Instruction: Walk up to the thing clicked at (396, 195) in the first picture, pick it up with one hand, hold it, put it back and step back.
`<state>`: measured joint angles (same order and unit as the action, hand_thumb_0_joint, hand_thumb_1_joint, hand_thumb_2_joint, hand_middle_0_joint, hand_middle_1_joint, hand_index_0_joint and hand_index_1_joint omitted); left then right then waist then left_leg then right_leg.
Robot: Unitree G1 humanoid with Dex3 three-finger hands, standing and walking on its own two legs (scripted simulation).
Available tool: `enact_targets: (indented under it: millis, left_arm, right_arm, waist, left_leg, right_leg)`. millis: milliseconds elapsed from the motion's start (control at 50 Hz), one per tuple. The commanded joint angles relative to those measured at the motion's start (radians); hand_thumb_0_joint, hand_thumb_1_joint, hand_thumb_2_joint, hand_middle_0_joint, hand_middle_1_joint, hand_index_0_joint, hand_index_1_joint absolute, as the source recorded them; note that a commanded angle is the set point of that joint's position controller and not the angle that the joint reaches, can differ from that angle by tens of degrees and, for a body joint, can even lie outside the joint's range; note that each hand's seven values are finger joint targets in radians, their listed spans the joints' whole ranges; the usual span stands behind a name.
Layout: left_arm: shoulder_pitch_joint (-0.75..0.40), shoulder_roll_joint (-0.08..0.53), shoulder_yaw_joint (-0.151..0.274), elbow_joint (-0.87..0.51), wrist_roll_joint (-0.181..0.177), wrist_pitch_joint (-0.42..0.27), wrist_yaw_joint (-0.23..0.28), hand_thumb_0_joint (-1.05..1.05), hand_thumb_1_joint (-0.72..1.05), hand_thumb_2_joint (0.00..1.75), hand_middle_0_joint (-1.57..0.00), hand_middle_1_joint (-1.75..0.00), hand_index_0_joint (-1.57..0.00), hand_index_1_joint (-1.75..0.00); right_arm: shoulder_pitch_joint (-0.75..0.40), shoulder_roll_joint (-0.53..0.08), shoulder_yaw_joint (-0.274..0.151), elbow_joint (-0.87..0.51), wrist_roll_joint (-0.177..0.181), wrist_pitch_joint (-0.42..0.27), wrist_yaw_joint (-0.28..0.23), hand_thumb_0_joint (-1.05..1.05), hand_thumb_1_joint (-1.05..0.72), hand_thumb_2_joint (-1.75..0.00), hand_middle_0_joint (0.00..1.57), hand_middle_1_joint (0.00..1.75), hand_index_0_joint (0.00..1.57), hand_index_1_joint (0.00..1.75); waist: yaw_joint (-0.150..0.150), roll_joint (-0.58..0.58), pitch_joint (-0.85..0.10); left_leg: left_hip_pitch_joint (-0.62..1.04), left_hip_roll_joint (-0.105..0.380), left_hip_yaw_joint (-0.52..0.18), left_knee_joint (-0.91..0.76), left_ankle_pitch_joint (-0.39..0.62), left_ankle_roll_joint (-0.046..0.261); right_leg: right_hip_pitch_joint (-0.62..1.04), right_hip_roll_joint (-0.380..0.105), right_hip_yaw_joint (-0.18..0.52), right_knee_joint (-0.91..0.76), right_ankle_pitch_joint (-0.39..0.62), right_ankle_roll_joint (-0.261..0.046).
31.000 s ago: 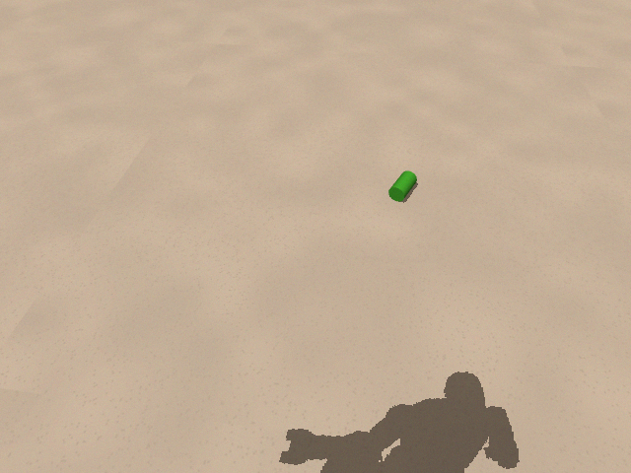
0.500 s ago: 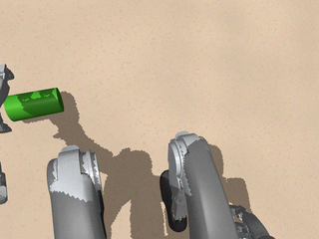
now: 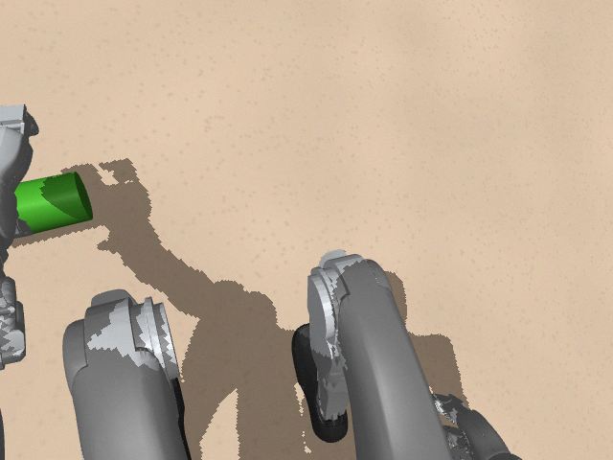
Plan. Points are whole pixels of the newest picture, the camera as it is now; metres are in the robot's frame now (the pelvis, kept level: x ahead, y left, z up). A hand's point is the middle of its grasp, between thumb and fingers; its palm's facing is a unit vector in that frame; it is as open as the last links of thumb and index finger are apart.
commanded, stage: approach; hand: left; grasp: from above
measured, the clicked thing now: (34, 206) +0.47 +0.32 -0.28
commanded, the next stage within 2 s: rest palm in 0.34 s
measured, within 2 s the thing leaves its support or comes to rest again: neither
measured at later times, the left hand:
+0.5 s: hand out of the picture +0.45 +0.33 -0.16, palm faces -0.46 -0.09 -0.88, open 14.1 cm
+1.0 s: hand (26, 207) +0.46 +0.31 -0.24, palm faces -0.42 -0.11 -0.90, open 14.2 cm
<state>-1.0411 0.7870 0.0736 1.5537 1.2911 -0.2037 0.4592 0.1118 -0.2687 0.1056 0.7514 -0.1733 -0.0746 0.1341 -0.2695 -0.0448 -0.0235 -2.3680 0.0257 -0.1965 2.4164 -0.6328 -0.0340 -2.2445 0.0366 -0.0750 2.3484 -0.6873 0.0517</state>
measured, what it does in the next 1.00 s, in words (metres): stands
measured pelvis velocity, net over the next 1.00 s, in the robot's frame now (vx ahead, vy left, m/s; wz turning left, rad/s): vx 0.00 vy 0.00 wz -0.05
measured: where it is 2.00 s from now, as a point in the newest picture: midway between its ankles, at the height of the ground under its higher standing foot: (250, 421)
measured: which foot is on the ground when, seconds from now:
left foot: down 0.00-1.00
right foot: down 0.00-1.00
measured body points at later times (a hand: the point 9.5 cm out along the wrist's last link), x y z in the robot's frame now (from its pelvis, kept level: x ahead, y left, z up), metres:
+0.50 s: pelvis +0.00 +0.00 +0.01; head +0.25 +0.08 +0.38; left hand +0.47 +0.33 -0.11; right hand +0.07 -0.27 -0.10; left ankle +0.08 +0.14 -0.29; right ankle +0.10 -0.13 -0.29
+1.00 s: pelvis +0.00 +0.00 -0.02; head +0.27 +0.10 +0.33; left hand +0.47 +0.31 -0.19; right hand +0.04 -0.26 -0.10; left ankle +0.08 +0.14 -0.29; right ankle +0.10 -0.13 -0.29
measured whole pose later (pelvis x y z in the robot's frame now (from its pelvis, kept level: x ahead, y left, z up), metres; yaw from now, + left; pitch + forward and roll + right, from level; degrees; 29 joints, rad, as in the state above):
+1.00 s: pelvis +0.00 +0.00 -0.02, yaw -3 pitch +30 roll -11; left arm -1.02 0.91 0.16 1.67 1.29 -0.19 0.59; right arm 0.12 -0.30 0.19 0.74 -0.25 -0.16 0.19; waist -0.33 -0.10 0.09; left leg -2.39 0.03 -0.25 2.51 -0.65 -0.04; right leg -2.26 0.07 -0.11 2.41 -0.68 0.07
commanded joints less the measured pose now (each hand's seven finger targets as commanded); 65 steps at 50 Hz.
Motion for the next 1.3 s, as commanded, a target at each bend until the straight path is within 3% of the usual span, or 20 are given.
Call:
enact_targets:
  millis: [0, 160, 300, 360, 380, 420, 500, 580, 640, 760, 800, 880, 920, 940, 1000, 1060, 1180, 1200, 1240, 1280]
  left_arm:
    - [-0.283, 0.26, 0.054, -0.051, -0.009, 0.067, 0.071, 0.0, -0.58, 1.05, -0.09, -1.02, -0.07, -1.03]
    - [-0.14, 0.335, 0.126, -0.189, -0.089, 0.116, 0.008, 0.0, -0.59, 1.04, -0.09, -1.0, -0.07, -1.02]
    - [-0.209, 0.281, 0.087, -0.374, -0.132, 0.047, -0.08, 0.0, -0.6, 1.05, -0.07, -1.03, -0.06, -1.04]
    - [-0.243, 0.2, 0.022, -0.359, -0.121, 0.015, -0.096, 0.0, -0.61, 1.08, -0.07, -1.02, -0.05, -1.05]
    - [-0.253, 0.212, 0.024, -0.353, -0.114, 0.005, -0.096, 0.0, -0.6, 1.11, -0.08, -1.04, -0.06, -1.06]
    - [-0.204, 0.183, 0.007, -0.292, -0.107, -0.004, -0.094, 0.0, -0.58, 1.07, -0.08, -1.06, -0.07, -1.06]
    - [-0.186, 0.159, -0.009, -0.165, -0.084, -0.009, -0.066, 0.0, -0.59, 1.04, -0.07, -1.0, -0.05, -1.02]
    - [-0.22, 0.217, 0.015, -0.091, -0.044, -0.024, -0.015, 0.0, -0.57, 1.04, -0.07, -1.0, -0.06, -1.02]
    - [-0.262, 0.296, 0.067, -0.07, -0.012, -0.036, 0.046, 0.0, -0.57, 1.03, -0.07, -0.99, -0.05, -1.01]
    - [-0.3, 0.318, 0.061, 0.0, 0.026, -0.022, 0.141, 0.0, -0.56, 1.02, -0.07, -0.99, -0.05, -1.0]
    - [-0.304, 0.359, 0.093, -0.03, 0.013, -0.015, 0.168, 0.0, -0.55, 1.02, -0.07, -0.98, -0.06, -1.0]
    - [-0.29, 0.337, 0.074, 0.022, -0.005, 0.011, 0.178, 0.0, -0.55, 1.02, -0.07, -0.97, -0.05, -0.99]
    - [-0.265, 0.394, 0.118, -0.031, -0.026, 0.017, 0.18, 0.0, -0.57, 1.05, -0.07, -0.97, -0.05, -0.99]
    - [-0.221, 0.37, 0.094, 0.014, -0.029, 0.026, 0.174, 0.0, -0.57, 1.03, -0.07, -0.97, -0.05, -0.99]
    - [-0.211, 0.358, 0.089, 0.006, -0.056, 0.034, 0.157, 0.0, -0.57, 1.02, -0.06, -0.96, -0.04, -0.98]
    - [-0.17, 0.381, 0.109, 0.006, -0.069, 0.033, 0.144, 0.0, -0.57, 1.01, -0.06, -0.96, -0.05, -0.98]
    - [-0.17, 0.394, 0.126, 0.004, -0.065, 0.011, 0.132, 0.0, -0.59, 1.03, -0.07, -0.95, -0.04, -0.97]
    - [-0.159, 0.421, 0.154, -0.006, -0.065, 0.003, 0.14, 0.0, -0.59, 1.04, -0.06, -0.95, -0.04, -0.98]
    - [-0.159, 0.377, 0.12, 0.012, -0.061, -0.002, 0.137, 0.0, -0.6, 1.05, -0.07, -0.94, -0.03, -0.97]
    - [-0.178, 0.396, 0.124, 0.012, -0.061, -0.012, 0.142, 0.0, -0.59, 1.04, -0.07, -0.95, -0.04, -0.98]
  right_arm:
    - [0.21, -0.264, -0.055, -0.014, -0.009, -0.007, -0.004, 0.0, -0.9, -0.9, 0.2, 0.3, 0.2, 0.3]
    - [0.191, -0.255, -0.059, -0.056, 0.02, -0.007, 0.016, 0.0, -0.9, -0.9, 0.2, 0.3, 0.2, 0.3]
    - [0.236, -0.246, -0.093, -0.019, 0.028, 0.007, 0.016, 0.0, -0.9, -0.9, 0.2, 0.3, 0.2, 0.3]
    - [0.255, -0.254, -0.107, -0.001, 0.032, 0.005, 0.01, 0.0, -0.9, -0.9, 0.2, 0.3, 0.2, 0.3]
    - [0.266, -0.257, -0.105, 0.0, 0.033, 0.007, 0.009, 0.0, -0.9, -0.9, 0.2, 0.3, 0.2, 0.3]
    - [0.263, -0.253, -0.105, 0.003, 0.032, 0.007, 0.007, 0.0, -0.9, -0.9, 0.2, 0.3, 0.2, 0.3]
    - [0.244, -0.258, -0.084, -0.005, 0.024, 0.008, 0.005, 0.0, -0.89, -0.9, 0.2, 0.3, 0.2, 0.3]
    - [0.214, -0.268, -0.061, -0.014, 0.008, 0.004, 0.005, 0.0, -0.89, -0.9, 0.2, 0.3, 0.2, 0.3]
    - [0.199, -0.28, -0.043, -0.021, -0.01, -0.003, 0.007, 0.0, -0.89, -0.9, 0.2, 0.3, 0.2, 0.3]
    - [0.17, -0.298, -0.018, -0.021, -0.049, -0.048, 0.019, 0.0, -0.89, -0.9, 0.2, 0.3, 0.2, 0.3]
    - [0.166, -0.307, -0.015, -0.026, -0.053, -0.062, 0.022, 0.0, -0.89, -0.9, 0.2, 0.3, 0.2, 0.3]
    - [0.173, -0.318, -0.002, -0.019, -0.072, -0.092, 0.047, 0.0, -0.89, -0.9, 0.2, 0.3, 0.2, 0.3]
    - [0.165, -0.325, 0.002, -0.028, -0.074, -0.098, 0.049, 0.0, -0.89, -0.9, 0.2, 0.3, 0.2, 0.3]
    - [0.167, -0.31, 0.007, -0.018, -0.072, -0.101, 0.053, 0.0, -0.89, -0.9, 0.2, 0.3, 0.2, 0.3]
    - [0.163, -0.315, 0.014, -0.02, -0.079, -0.112, 0.066, 0.0, -0.89, -0.9, 0.2, 0.3, 0.2, 0.3]
    - [0.169, -0.322, 0.011, -0.012, -0.077, -0.117, 0.072, 0.0, -0.89, -0.9, 0.2, 0.3, 0.2, 0.3]
    - [0.193, -0.332, 0.019, -0.011, -0.079, -0.125, 0.087, 0.0, -0.89, -0.9, 0.2, 0.3, 0.2, 0.3]
    - [0.202, -0.345, 0.019, -0.006, -0.085, -0.122, 0.087, 0.0, -0.89, -0.9, 0.2, 0.3, 0.2, 0.3]
    - [0.202, -0.33, 0.021, -0.008, -0.085, -0.126, 0.092, 0.0, -0.89, -0.9, 0.2, 0.3, 0.2, 0.3]
    - [0.2, -0.34, 0.026, -0.003, -0.09, -0.128, 0.094, 0.0, -0.89, -0.9, 0.2, 0.3, 0.2, 0.3]
  waist:
    - [0.004, 0.384, -0.66]
    - [0.067, 0.348, -0.73]
    - [0.036, 0.319, -0.731]
    - [-0.006, 0.315, -0.67]
    - [-0.014, 0.307, -0.67]
    - [0.001, 0.291, -0.645]
    - [-0.013, 0.274, -0.584]
    - [-0.014, 0.306, -0.567]
    - [-0.011, 0.342, -0.591]
    - [-0.056, 0.394, -0.542]
    - [-0.039, 0.423, -0.59]
    - [-0.076, 0.422, -0.554]
    - [-0.042, 0.419, -0.602]
    - [-0.037, 0.432, -0.589]
    - [-0.055, 0.403, -0.583]
    - [-0.043, 0.398, -0.578]
    - [-0.073, 0.396, -0.535]
    - [-0.065, 0.397, -0.552]
    - [-0.083, 0.387, -0.525]
    - [-0.085, 0.394, -0.529]
  left_leg:
    - [0.574, -0.004, 0.139, -0.221, 0.121, 0.052]
    - [0.522, -0.003, 0.155, -0.212, 0.162, 0.067]
    - [0.509, -0.001, 0.143, -0.207, 0.113, 0.066]
    - [0.535, 0.002, 0.126, -0.209, 0.084, 0.059]
    - [0.533, 0.0, 0.122, -0.211, 0.087, 0.058]
    - [0.541, 0.0, 0.123, -0.216, 0.091, 0.055]
    - [0.542, -0.002, 0.113, -0.222, 0.112, 0.053]
    - [0.541, -0.001, 0.111, -0.214, 0.113, 0.051]
    - [0.552, 0.001, 0.111, -0.202, 0.129, 0.05]
    - [0.549, 0.008, 0.112, -0.176, 0.069, 0.046]
    - [0.571, 0.009, 0.11, -0.175, 0.077, 0.043]
    - [0.541, 0.013, 0.103, -0.143, 0.077, 0.045]
    - [0.54, 0.014, 0.101, -0.142, 0.09, 0.047]
    - [0.532, 0.017, 0.103, -0.137, 0.094, 0.046]
    - [0.52, 0.019, 0.094, -0.122, 0.12, 0.05]
    - [0.523, 0.023, 0.085, -0.123, 0.138, 0.049]
    - [0.52, 0.025, 0.076, -0.107, 0.17, 0.048]
    - [0.522, 0.027, 0.07, -0.118, 0.18, 0.046]
    - [0.514, 0.028, 0.072, -0.104, 0.17, 0.049]
    - [0.51, 0.028, 0.066, -0.107, 0.159, 0.048]
  right_leg:
    - [0.271, 0.03, -0.109, -0.233, 0.225, -0.081]
    - [0.4, 0.035, -0.084, -0.234, 0.266, -0.071]
    - [0.414, 0.034, -0.072, -0.275, 0.219, -0.067]
    - [0.335, 0.032, -0.092, -0.278, 0.194, -0.074]
    - [0.34, 0.031, -0.098, -0.278, 0.195, -0.074]
    - [0.329, 0.031, -0.098, -0.28, 0.195, -0.075]
    - [0.292, 0.03, -0.119, -0.261, 0.212, -0.077]
    - [0.281, 0.035, -0.126, -0.239, 0.212, -0.079]
    - [0.286, 0.035, -0.13, -0.217, 0.227, -0.078]
    - [0.245, 0.043, -0.135, -0.199, 0.178, -0.077]
    - [0.267, 0.042, -0.139, -0.195, 0.182, -0.078]
    - [0.256, 0.044, -0.153, -0.176, 0.196, -0.072]
    - [0.307, 0.05, -0.148, -0.196, 0.208, -0.07]
    - [0.304, 0.051, -0.143, -0.182, 0.211, -0.074]
    - [0.322, 0.057, -0.153, -0.175, 0.247, -0.067]
    - [0.331, 0.061, -0.159, -0.169, 0.26, -0.069]
    - [0.345, 0.06, -0.165, -0.159, 0.293, -0.065]
    - [0.361, 0.063, -0.172, -0.167, 0.299, -0.065]
    - [0.36, 0.065, -0.168, -0.164, 0.302, -0.06]
    - [0.36, 0.066, -0.172, -0.166, 0.291, -0.062]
